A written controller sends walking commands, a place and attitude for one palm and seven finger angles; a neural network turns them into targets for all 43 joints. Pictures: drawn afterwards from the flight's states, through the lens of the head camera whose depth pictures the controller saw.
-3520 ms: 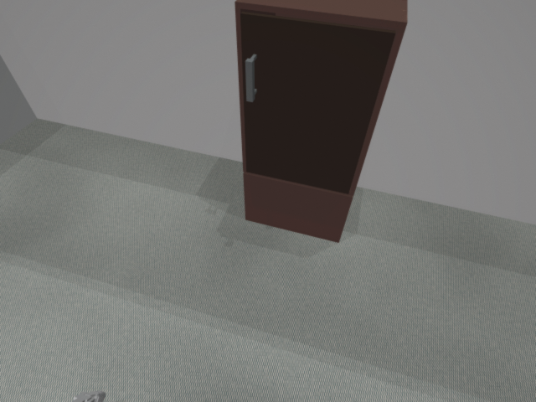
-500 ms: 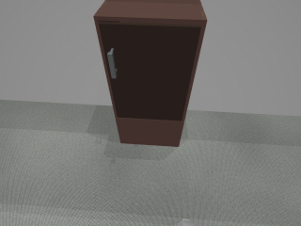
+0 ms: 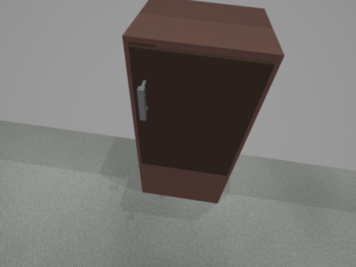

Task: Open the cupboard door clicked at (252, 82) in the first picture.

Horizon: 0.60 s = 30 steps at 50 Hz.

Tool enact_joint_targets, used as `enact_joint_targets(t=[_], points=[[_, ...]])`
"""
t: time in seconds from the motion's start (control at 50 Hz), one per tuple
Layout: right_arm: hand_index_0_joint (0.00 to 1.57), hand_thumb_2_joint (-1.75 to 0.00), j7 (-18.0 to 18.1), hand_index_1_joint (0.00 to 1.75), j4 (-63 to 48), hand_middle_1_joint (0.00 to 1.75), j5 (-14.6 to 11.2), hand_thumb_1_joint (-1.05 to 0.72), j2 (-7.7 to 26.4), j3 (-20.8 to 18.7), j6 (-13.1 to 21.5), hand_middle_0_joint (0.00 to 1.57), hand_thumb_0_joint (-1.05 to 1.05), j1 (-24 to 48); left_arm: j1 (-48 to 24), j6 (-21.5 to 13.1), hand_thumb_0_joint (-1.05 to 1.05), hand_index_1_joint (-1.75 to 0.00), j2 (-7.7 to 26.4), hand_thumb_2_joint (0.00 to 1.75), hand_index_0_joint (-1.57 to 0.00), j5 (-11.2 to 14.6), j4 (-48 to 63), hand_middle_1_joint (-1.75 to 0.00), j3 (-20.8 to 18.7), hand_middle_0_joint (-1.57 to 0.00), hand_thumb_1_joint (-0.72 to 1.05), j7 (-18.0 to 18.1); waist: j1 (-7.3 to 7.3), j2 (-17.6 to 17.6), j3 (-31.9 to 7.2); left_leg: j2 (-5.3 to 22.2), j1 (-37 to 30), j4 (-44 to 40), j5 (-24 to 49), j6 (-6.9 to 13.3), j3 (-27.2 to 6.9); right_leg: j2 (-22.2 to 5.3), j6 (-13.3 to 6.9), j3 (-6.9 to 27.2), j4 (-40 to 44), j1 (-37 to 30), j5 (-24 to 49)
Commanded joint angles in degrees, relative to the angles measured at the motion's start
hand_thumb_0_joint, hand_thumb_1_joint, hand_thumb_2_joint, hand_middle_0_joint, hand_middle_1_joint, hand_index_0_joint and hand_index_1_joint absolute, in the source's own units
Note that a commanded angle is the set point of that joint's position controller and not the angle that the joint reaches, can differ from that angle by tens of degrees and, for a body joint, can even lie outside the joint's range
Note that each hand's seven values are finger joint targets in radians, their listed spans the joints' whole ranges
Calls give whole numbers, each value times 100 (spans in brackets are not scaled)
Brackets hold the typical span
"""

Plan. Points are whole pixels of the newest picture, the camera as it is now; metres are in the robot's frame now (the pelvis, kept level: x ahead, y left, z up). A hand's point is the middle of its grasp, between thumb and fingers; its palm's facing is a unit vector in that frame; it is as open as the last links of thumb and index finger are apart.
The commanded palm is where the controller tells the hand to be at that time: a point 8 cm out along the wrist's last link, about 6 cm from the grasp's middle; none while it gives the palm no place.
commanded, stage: come to a stop and stand still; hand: left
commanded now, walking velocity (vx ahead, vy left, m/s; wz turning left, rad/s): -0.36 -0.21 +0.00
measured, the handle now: (143, 100) +0.61 +0.17 +0.01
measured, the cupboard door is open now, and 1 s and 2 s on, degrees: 0 0 0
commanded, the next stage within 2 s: look again from close up in 1.50 s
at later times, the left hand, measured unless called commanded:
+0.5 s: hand out of the picture +0.08 +0.16 -0.16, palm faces +0.00 -0.96 -0.26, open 7.3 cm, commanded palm none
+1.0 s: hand out of the picture +0.00 +0.14 -0.16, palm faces +0.02 -0.98 -0.22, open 7.3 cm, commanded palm none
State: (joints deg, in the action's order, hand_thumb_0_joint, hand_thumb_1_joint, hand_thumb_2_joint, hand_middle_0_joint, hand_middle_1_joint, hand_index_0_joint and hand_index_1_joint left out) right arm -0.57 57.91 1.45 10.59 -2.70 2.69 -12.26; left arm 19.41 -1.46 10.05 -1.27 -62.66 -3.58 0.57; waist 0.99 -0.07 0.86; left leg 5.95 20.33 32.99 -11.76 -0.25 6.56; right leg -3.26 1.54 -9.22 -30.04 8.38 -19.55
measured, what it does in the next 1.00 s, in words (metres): steps on the spot: right foot, then left foot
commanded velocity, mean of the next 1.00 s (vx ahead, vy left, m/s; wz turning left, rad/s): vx -0.06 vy -0.04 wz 0.00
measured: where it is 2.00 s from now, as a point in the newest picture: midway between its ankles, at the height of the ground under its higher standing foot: outside the picture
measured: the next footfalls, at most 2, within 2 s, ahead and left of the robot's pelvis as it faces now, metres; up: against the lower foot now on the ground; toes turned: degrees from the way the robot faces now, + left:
right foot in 0.46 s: +0.06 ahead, -0.15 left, +0.00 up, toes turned -7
left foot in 0.72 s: +0.03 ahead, +0.07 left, +0.00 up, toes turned +2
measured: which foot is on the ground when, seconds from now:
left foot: down 0.00-0.46, up 0.48-0.70, down 0.72-1.00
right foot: down 0.00-0.00, up 0.02-0.44, down 0.46-1.00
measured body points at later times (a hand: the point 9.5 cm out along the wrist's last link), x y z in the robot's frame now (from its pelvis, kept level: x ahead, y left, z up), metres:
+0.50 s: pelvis +0.01 -0.03 +0.00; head +0.02 -0.05 +0.45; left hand +0.08 +0.21 -0.14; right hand +0.05 -0.27 -0.16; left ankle +0.07 +0.10 -0.72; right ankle +0.02 -0.15 -0.73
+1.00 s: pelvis -0.01 -0.05 +0.01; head +0.00 -0.05 +0.46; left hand +0.00 +0.19 -0.15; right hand -0.01 -0.28 -0.15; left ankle -0.01 +0.07 -0.73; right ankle +0.02 -0.15 -0.73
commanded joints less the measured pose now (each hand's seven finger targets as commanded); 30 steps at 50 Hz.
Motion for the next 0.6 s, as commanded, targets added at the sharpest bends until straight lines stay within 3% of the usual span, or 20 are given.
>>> enact_joint_targets(t=[0.0, 0.02, 0.06, 0.12, 0.16, 0.24, 0.32, 0.36, 0.38, 0.4, 0.42, 0.44, 0.46, 0.48, 0.52, 0.58], points=[[20, -90, 219, 30, 254, 30, 32, -90, 941, -53, -24, 20, 0, -1261, 72, 24, 0, -30, 157, 90, -20, 53, 353, -30, 80, -20, 90, 69, -383, -1464, -126, 1790, -1528, -1702, 2275, 804, -2112, 99, -96, 470, -1851, 1636, -1626], [20, -90, 293, 30, 182, 30, 26, -90, 861, 1, -25, 20, 0, -837, 137, 74, 0, -30, 104, 90, -20, 61, 251, -30, 98, -20, 90, 103, -234, -1414, -103, 1762, -1341, -1641, 2941, 890, -1899, -85, -79, 728, -2074, 1535, -1470], [20, -90, 346, 30, 89, 30, -28, -90, 677, 53, -52, 20, 0, -223, 214, 130, 0, -30, 212, 90, -20, 59, 67, -30, 110, -20, 90, 97, -72, -956, 47, 1557, -1140, -1434, 3977, 938, -1253, -249, -6, 824, -2050, 1363, -1046], [20, -90, 403, 30, 83, 30, -58, -90, 861, -123, -176, 20, 0, -277, 102, 313, 0, -30, 361, 90, -20, 12, 260, -30, 18, -20, 90, 97, -177, -711, -198, 1559, -1513, -1258, 4610, 1008, -978, -103, 47, 779, -2352, 1577, -775], [20, -90, 425, 30, 18, 30, -52, -90, 918, -195, -228, 20, 0, -218, 63, 394, 0, -30, 414, 90, -20, -8, 406, -30, -44, -20, 90, 99, -178, -490, -309, 1672, -1569, -1196, 4456, 1110, -929, -34, 50, 881, -2841, 1824, -763], [20, -90, 388, 30, -92, 30, -17, -90, 857, -243, -275, 20, 0, 88, -84, 491, 0, -30, 302, 90, -20, -10, 641, -30, -111, -20, 90, 83, -123, -818, -311, 1464, -1163, -1244, 3401, 1017, -654, 39, 66, 919, -2908, 1773, -523], [20, -90, 300, 30, -159, 30, 27, -90, 876, -298, -316, 20, 0, 228, -168, 437, 0, -30, 191, 90, -20, -7, 775, -30, -70, -20, 90, 76, -116, -1183, -203, 1348, -693, -1327, 1988, 916, -724, 9, -19, 644, -1732, 1134, -448], [20, -90, 254, 30, -171, 30, 12, -90, 865, -306, -350, 20, 0, 206, -35, 364, 0, -30, 227, 90, -20, -13, 756, -30, -60, -20, 90, 81, -46, -1034, -171, 1233, -408, -1202, 1185, 798, -813, 66, -55, 524, -849, 623, -88], [20, -90, 231, 30, -175, 30, -3, -90, 847, -301, -367, 20, 0, 197, 148, 326, 0, -30, 238, 90, -20, -20, 702, -30, -58, -20, 90, 86, 48, -834, -268, 1054, -276, -989, 696, 641, -726, 99, -48, 452, -138, 229, 443], [20, -90, 202, 30, -179, 30, -39, -90, 685, -286, -381, 20, 0, 101, 249, 275, 0, -30, 412, 90, -20, -53, 663, -30, -66, -20, 90, 100, 72, -345, -251, 685, -47, -557, -1, 379, -483, -63, -60, 645, 564, -40, 849], [20, -90, 175, 30, -257, 30, -96, -90, 264, -212, -414, 20, 0, -84, 37, 183, 0, -30, 833, 90, -20, -102, 752, -30, -82, -20, 90, 131, -86, 1027, -106, 30, 359, 306, -1129, -13, -40, -1107, -416, 1991, 1332, 179, 969], [20, -90, 136, 30, -381, 30, -90, -90, 109, -148, -467, 20, 0, 97, -254, 190, 0, -30, 1111, 90, -20, -70, 848, -30, -82, -20, 90, 126, -33, 1382, 62, -266, 317, 972, -1904, -71, -218, -1722, -891, 2408, 1686, 899, 746], [20, -90, 142, 30, -422, 30, -64, -90, 158, -152, -553, 20, 0, 244, -417, 183, 0, -30, 1042, 90, -20, -71, 902, -30, -90, -20, 90, 142, 12, 1520, 119, -232, 147, 1455, -1975, -12, -490, -1631, -1067, 2479, 1879, 1399, 67], [20, -90, 140, 30, -314, 30, -45, -90, 182, -159, -573, 20, 0, 180, -654, 187, 0, -30, 957, 90, -20, -68, 895, -30, -76, -20, 90, 148, -59, 1507, 278, -260, 202, 1814, -1680, 42, -640, -1425, -1077, 2346, 1863, 1475, -145], [20, -90, 126, 30, -64, 30, -47, -90, 222, -153, -516, 20, 0, -240, -957, 171, 0, -30, 739, 90, -20, -48, 924, -30, -23, -20, 90, 138, -261, 1130, 261, -266, 219, 2062, -1254, 19, -573, -1049, -987, 1705, 1610, 1212, 355], [20, -90, 157, 30, 23, 30, -63, -90, 98, -77, -432, 20, 0, -324, -741, 144, 0, -30, 676, 90, -20, -35, 827, -30, -32, -20, 90, 158, -121, 793, 100, -261, 48, 1234, -1303, -44, -448, -1005, -1043, 1505, 1353, 650, 1141]])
